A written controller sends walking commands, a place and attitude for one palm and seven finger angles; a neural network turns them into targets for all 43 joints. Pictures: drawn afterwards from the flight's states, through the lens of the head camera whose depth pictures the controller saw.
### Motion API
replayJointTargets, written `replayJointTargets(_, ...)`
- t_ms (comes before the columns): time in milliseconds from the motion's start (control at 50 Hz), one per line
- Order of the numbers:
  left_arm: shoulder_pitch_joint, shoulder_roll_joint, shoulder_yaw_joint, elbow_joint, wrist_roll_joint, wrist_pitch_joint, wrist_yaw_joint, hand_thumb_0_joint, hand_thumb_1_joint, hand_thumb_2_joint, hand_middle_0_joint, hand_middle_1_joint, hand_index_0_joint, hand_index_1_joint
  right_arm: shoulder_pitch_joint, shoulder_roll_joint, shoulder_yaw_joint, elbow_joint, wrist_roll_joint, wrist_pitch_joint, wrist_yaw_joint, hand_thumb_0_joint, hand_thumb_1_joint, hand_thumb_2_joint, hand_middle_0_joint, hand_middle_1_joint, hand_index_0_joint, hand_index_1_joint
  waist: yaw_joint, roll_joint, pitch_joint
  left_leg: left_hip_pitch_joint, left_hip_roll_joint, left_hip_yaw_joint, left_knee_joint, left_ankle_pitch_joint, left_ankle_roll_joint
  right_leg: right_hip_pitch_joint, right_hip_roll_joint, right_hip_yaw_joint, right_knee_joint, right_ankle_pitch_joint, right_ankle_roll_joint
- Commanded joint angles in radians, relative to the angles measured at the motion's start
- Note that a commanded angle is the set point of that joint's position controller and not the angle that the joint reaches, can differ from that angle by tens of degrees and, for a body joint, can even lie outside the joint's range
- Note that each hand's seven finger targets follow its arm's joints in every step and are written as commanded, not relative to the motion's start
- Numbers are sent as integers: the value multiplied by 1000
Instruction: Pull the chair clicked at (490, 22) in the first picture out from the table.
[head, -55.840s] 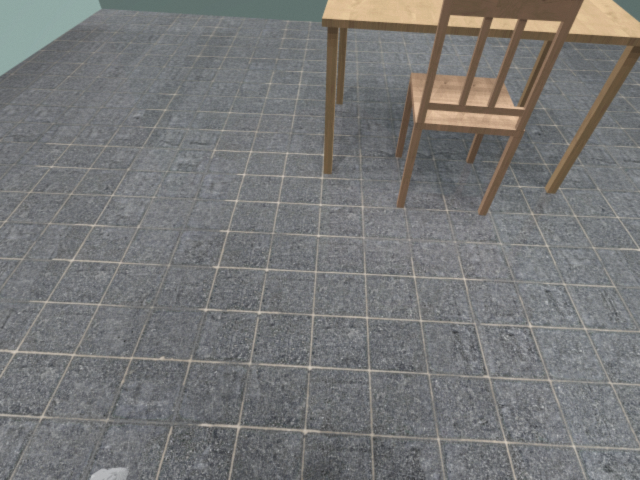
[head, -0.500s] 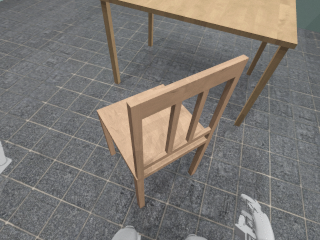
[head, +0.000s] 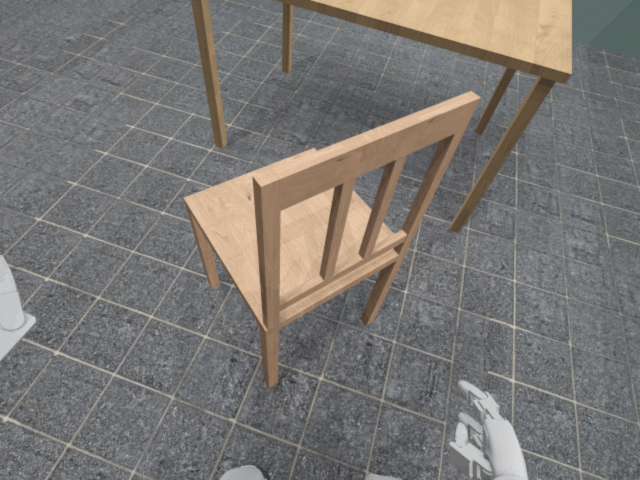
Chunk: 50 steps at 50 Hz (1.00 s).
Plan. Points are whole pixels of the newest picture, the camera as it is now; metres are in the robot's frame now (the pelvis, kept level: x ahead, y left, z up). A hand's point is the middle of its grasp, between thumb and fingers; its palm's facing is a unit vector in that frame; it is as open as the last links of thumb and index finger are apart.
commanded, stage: stop stepping back and stand still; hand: left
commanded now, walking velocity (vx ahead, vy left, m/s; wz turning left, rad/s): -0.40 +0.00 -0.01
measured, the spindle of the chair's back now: (334, 233) +0.52 +0.01 -0.09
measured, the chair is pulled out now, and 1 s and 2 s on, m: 0.59 0.59 0.59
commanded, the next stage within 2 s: let the arm hang, fingers relaxed in 0.74 s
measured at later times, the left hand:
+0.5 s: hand (18, 419) +0.14 +0.24 +0.16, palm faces +0.40 -0.79 -0.46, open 7.4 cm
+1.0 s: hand out of the picture +0.11 +0.23 -0.07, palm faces +0.12 -0.93 -0.36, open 7.4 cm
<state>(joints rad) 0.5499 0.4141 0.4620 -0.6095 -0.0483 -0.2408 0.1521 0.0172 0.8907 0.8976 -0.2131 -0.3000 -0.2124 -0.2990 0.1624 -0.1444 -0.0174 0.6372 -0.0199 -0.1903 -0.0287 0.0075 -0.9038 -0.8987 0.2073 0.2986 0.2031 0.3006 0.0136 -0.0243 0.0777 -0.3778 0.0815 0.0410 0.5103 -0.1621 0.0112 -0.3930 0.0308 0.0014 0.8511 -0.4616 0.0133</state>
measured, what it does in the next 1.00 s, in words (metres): steps on the spot: right foot, then left foot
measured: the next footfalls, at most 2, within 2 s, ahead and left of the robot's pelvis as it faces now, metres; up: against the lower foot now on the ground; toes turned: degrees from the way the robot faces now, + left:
right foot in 0.12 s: -0.04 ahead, -0.16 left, +0.00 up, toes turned -3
left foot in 0.34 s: +0.00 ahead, +0.09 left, +0.00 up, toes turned +0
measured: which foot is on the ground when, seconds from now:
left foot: down 0.00-0.14, up 0.16-0.32, down 0.34-1.00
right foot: up 0.00-0.10, down 0.12-1.00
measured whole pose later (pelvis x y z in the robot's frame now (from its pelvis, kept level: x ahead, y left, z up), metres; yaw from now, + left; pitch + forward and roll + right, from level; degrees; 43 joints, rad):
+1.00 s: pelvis -0.08 -0.01 -0.01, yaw +1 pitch +0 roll -1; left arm 0.25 0.27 0.12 0.43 0.04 0.02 0.02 0.00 0.91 0.90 -0.20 -0.30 -0.20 -0.30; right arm 0.14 -0.25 -0.01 0.84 -0.02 -0.04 0.01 0.00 -0.90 -0.90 0.21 0.30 0.20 0.30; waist -0.01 0.04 -0.01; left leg -0.35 -0.02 0.00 0.59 -0.24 0.04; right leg -0.27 -0.07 -0.04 0.57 -0.30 0.05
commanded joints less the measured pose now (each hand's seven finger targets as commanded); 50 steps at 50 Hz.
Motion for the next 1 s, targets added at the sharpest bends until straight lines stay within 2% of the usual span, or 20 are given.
replayJointTargets(0,7,180,119,-181,-14,-54,11,0,900,900,-200,-300,-200,-300,-36,-180,-60,-131,1,-44,-8,0,-900,-900,200,300,200,300,-23,304,-220,232,225,-191,-165,310,98,53,-21,4,-207,27,-2)
replayJointTargets(60,113,186,145,-114,-17,-46,-1,0,900,900,-200,-300,-200,-300,-33,-184,-54,-162,15,-26,-4,0,-900,-900,200,300,200,300,-12,274,-224,143,159,-147,-127,-7,53,202,-25,-34,-455,171,-1)
replayJointTargets(80,127,209,157,-122,-14,-44,-4,0,900,900,-200,-300,-200,-300,-30,-183,-54,-177,26,-15,-1,0,-900,-900,200,300,200,300,-12,209,-227,110,101,-86,-88,-163,24,252,-41,-49,-533,230,-8)
replayJointTargets(100,127,234,168,-116,-17,-48,-6,0,900,900,-200,-300,-200,-300,-19,-171,-51,-186,31,-3,0,0,-900,-900,200,300,200,300,-18,70,-215,86,30,-20,23,-254,-5,240,-106,-1,-598,248,-40)
replayJointTargets(120,122,263,180,-84,-15,-47,-1,0,900,900,-200,-300,-200,-300,-14,-151,-44,-188,33,8,-3,0,-900,-900,200,300,200,300,-29,-103,-203,18,-30,35,208,-289,-32,202,-257,171,-631,304,-100)
replayJointTargets(140,108,232,144,-71,-23,-24,1,0,900,900,-200,-300,-200,-300,16,-159,-57,-191,53,18,-6,0,-900,-900,200,300,200,300,-26,-274,-217,-3,-89,-14,380,-275,-43,130,-347,307,-639,254,-162)
replayJointTargets(200,89,207,139,-38,-14,-8,30,0,900,900,-200,-300,-200,-300,-31,-138,-28,-175,55,30,-20,0,-900,-900,200,300,200,300,-54,-148,-186,-24,-41,-63,304,-240,-11,199,-330,181,-517,449,-143)
replayJointTargets(260,-10,198,105,-59,-2,-30,37,0,900,900,-200,-300,-200,-300,-38,-162,-29,-170,48,5,-42,0,-900,-900,200,300,200,300,-51,-41,-115,126,-56,-29,-65,-125,15,181,-232,92,-475,299,-67)
replayJointTargets(320,0,188,90,-77,-2,-43,33,0,900,900,-200,-300,-200,-300,-17,-215,-65,-175,51,-21,-44,0,-900,-900,200,300,200,300,-20,13,-123,183,33,-132,-123,90,47,207,-128,66,-430,349,-29)
replayJointTargets(360,19,194,106,-80,6,-48,26,0,900,900,-200,-300,-200,-300,-12,-190,-48,-164,50,-19,-42,0,-900,-900,200,300,200,300,-30,183,-129,154,40,-157,-158,57,51,225,-101,4,-400,304,-12)
replayJointTargets(380,2,197,109,-84,12,-49,27,0,900,900,-200,-300,-200,-300,-18,-193,-46,-165,49,-20,-40,0,-900,-900,200,300,200,300,-27,212,-111,105,51,-170,-183,9,52,244,-79,-15,-389,276,-5)
replayJointTargets(500,-6,158,79,-13,17,-52,25,0,900,900,-200,-300,-200,-300,-12,-189,-47,-156,45,-24,-28,0,-900,-900,200,300,200,300,-31,83,-73,44,0,-118,-147,-247,33,233,-86,48,-512,179,-21)
replayJointTargets(600,-56,151,65,9,20,-42,21,0,900,900,-200,-300,-200,-300,-19,-182,-38,-158,36,-16,-30,0,-900,-900,200,300,200,300,-34,65,-52,73,-5,-107,-141,-260,27,172,-86,68,-553,102,-25)
replayJointTargets(800,-92,144,47,-38,19,-23,17,0,900,900,-200,-300,-200,-300,-31,-173,-25,-163,34,-15,-32,0,-900,-900,200,300,200,300,-25,90,-102,115,2,-105,-171,-143,26,264,-66,31,-514,287,-14)
replayJointTargets(820,-113,-53,-347,755,109,142,-125,0,900,900,-200,-300,-200,-300,-34,-333,-77,107,13,-16,48,0,-900,-900,200,300,200,300,-55,82,-64,23,-3,-135,-2,188,29,125,-108,-27,-308,485,-30)
replayJointTargets(840,-90,-117,-338,785,96,215,-143,0,900,900,-200,-300,-200,-300,33,-238,-71,119,13,44,42,0,-900,-900,200,300,200,300,-32,37,-136,103,10,-94,-2,281,21,130,-111,-18,-321,442,-22)
replayJointTargets(860,-105,-139,-357,818,85,234,-148,0,900,900,-200,-300,-200,-300,38,-217,-53,108,10,75,35,0,-900,-900,200,300,200,300,-24,36,-165,80,37,-139,-22,206,42,127,-109,-27,-315,331,-24)
replayJointTargets(900,-166,-108,-364,914,86,243,-152,0,900,900,-200,-300,-200,-300,9,-223,-40,97,-1,111,31,0,-900,-900,200,300,200,300,-10,-35,-139,20,35,-195,-50,113,65,156,-98,-25,-315,266,-23)
replayJointTargets(940,-222,-83,-371,1034,86,243,-150,0,900,900,-200,-300,-200,-300,8,-223,-39,108,-6,132,30,0,-900,-900,200,300,200,300,-10,-151,-140,46,3,-177,-21,118,55,164,-124,-2,-348,305,-42)
replayJointTargets(980,-263,-69,-388,1160,80,250,-143,0,900,900,-200,-300,-200,-300,14,-221,-34,137,-8,153,27,0,-900,-900,200,300,200,300,-13,-110,-143,80,-18,-159,-24,115,48,174,-142,17,-372,310,-52)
